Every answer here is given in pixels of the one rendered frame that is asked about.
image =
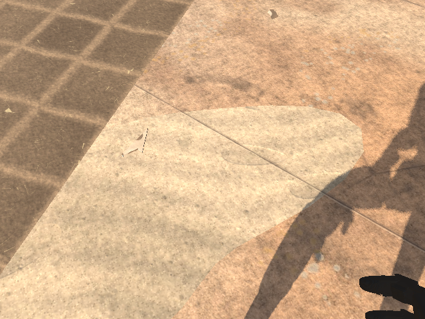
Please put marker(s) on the right robot hand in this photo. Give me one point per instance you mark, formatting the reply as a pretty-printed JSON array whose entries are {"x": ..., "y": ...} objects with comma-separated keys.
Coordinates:
[{"x": 401, "y": 288}]

